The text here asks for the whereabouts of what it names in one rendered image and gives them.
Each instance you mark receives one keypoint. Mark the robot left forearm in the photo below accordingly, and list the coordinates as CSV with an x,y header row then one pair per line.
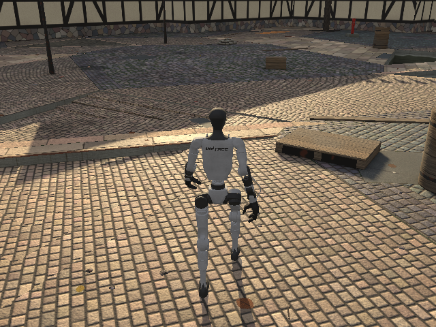
x,y
188,174

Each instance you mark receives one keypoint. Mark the robot right forearm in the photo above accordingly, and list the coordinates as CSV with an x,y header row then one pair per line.
x,y
249,188

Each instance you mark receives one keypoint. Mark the robot right hand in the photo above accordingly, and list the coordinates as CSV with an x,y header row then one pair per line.
x,y
255,208

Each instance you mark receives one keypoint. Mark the humanoid robot torso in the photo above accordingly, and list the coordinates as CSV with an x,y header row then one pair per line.
x,y
217,163

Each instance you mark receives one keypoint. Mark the robot right upper arm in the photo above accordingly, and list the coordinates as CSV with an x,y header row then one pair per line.
x,y
239,144

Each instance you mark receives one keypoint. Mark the robot right shin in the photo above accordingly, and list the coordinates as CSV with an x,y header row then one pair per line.
x,y
235,231

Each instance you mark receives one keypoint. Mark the robot left upper arm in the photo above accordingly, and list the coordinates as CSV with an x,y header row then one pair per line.
x,y
193,153

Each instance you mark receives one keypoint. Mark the robot left hand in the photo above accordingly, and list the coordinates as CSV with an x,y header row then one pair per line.
x,y
188,183

